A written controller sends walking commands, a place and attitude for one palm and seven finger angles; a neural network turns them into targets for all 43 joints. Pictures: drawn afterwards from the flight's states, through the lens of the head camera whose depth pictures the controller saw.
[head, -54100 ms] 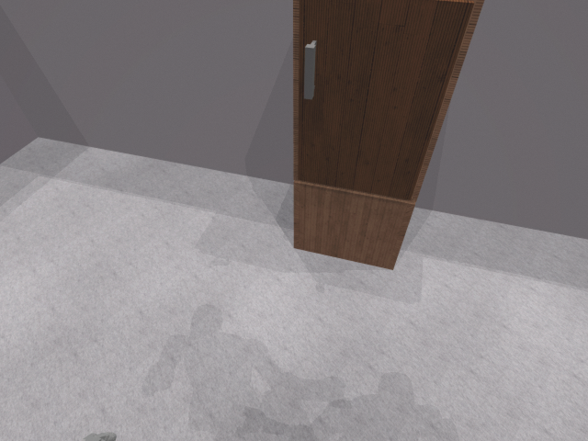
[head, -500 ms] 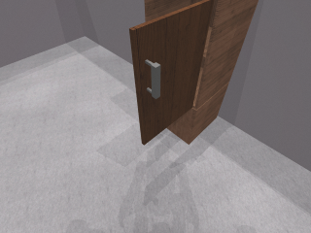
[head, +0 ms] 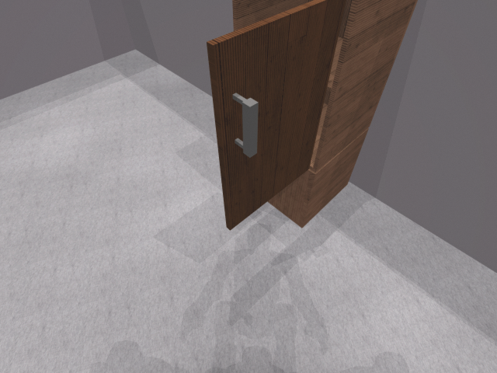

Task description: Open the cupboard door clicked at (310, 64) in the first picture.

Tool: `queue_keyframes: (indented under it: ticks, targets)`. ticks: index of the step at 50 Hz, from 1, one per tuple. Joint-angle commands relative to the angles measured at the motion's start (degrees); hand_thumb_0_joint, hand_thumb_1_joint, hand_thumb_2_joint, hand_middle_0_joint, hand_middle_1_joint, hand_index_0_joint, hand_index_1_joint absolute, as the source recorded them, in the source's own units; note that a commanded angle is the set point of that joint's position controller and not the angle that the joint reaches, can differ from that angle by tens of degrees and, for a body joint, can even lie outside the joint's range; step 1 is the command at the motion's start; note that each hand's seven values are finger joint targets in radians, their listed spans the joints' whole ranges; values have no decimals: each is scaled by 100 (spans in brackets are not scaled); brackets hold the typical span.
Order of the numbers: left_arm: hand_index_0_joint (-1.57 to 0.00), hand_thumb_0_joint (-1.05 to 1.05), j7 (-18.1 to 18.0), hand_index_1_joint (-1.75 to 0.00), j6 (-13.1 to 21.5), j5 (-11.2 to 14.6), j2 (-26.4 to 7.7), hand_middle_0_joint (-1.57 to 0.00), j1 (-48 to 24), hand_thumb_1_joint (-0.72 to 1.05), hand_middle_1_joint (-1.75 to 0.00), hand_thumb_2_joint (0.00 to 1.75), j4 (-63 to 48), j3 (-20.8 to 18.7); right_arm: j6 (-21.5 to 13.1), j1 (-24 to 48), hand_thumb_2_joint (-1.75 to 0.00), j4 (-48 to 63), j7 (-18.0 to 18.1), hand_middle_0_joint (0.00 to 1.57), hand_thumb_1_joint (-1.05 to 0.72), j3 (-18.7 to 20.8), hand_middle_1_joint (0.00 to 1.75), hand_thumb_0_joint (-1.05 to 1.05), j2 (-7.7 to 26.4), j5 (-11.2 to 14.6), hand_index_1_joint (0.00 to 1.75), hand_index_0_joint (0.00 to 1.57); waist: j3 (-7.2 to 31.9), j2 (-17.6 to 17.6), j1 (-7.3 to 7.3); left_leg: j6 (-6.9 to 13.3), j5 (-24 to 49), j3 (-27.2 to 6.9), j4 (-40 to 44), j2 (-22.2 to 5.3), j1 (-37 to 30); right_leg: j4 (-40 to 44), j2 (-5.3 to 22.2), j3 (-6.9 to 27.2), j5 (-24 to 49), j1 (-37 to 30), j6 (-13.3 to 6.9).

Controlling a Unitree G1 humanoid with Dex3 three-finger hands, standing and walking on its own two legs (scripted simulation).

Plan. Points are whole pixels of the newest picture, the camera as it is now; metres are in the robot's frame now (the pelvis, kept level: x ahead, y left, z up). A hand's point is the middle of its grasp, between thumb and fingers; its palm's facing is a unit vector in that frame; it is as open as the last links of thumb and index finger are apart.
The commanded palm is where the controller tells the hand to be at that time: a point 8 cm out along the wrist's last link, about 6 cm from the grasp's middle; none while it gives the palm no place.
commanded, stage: look to check the result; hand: left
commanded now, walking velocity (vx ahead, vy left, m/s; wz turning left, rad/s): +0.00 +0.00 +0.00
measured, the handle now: (243, 125) +0.59 +0.04 +0.06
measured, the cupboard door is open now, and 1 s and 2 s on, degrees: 88 88 88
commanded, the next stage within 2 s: stand and wait in 0.32 s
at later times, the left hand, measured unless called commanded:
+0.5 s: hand out of the picture +0.10 +0.23 -0.15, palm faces +0.00 -0.94 -0.33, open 7.4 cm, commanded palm none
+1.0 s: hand out of the picture +0.10 +0.21 -0.16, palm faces -0.01 -0.95 -0.32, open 7.4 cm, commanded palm none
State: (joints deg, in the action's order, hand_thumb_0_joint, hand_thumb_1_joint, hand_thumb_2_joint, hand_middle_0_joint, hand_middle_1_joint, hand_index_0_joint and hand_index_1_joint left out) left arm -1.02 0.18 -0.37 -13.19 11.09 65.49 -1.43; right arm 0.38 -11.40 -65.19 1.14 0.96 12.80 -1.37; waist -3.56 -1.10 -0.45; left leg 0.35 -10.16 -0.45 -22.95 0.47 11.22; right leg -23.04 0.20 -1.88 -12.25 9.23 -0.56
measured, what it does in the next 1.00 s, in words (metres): stands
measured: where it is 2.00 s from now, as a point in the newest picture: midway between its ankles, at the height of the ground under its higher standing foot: outside the picture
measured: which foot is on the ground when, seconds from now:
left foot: down 0.00-1.00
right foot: down 0.00-1.00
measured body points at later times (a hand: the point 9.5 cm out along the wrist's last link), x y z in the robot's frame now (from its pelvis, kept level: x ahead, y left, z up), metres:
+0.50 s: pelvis +0.02 -0.01 +0.00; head +0.04 -0.02 +0.45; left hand +0.10 +0.28 -0.13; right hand +0.11 -0.29 -0.14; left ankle +0.03 +0.11 -0.74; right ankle +0.00 -0.11 -0.74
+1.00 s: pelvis +0.04 -0.02 +0.00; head +0.06 -0.03 +0.45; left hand +0.10 +0.26 -0.13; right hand +0.10 -0.30 -0.14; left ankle +0.03 +0.11 -0.74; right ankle +0.00 -0.11 -0.74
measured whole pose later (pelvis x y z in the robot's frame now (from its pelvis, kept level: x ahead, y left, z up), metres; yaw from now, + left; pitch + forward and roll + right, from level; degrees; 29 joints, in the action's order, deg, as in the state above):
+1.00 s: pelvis +0.04 -0.02 +0.00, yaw +0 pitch -1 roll +0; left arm -0.8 1.0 -0.1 -16.4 7.2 65.2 -0.7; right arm 0.2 -6.8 -65.5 0.9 0.2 16.9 -1.0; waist -3.3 -0.8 -0.4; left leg -1.2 -10.6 -0.7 -17.6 -0.8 5.9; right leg -17.7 -1.2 -2.1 -12.7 4.0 -1.9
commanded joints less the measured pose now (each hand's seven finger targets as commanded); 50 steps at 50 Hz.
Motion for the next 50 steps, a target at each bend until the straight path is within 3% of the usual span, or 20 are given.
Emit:
queue_keyframes:
  ticks: [1,10,25,50]
  targets:
    - [-20,0,-15,-30,141,-23,-1005,-20,-60,90,-30,90,-277,-172,-118,59,-90,265,32,20,-90,151,30,0,955,22,30,20,141,51,19,155,183,-573,525,-588,-91,621,634,577,-53,68,-234]
    - [-20,0,0,-30,189,-23,-1299,-20,-341,90,-30,90,-308,-177,-153,472,-90,311,12,20,-90,148,30,0,1317,38,30,20,363,100,46,135,716,-584,594,-658,-358,653,669,562,578,-165,-209]
    - [-20,0,-5,-30,230,-17,-1518,-20,-569,90,-30,90,-374,-164,-164,722,-90,366,1,20,-90,130,30,0,1553,46,30,20,599,151,32,93,1216,-535,616,-699,-661,710,730,563,1342,-455,-195]
    - [-20,0,-37,-30,223,2,-1402,-20,-384,90,-30,90,-350,-156,-149,528,-90,298,53,20,-90,113,30,0,1396,62,30,20,502,151,39,66,1276,-426,599,-707,-762,760,705,563,1661,-551,-210]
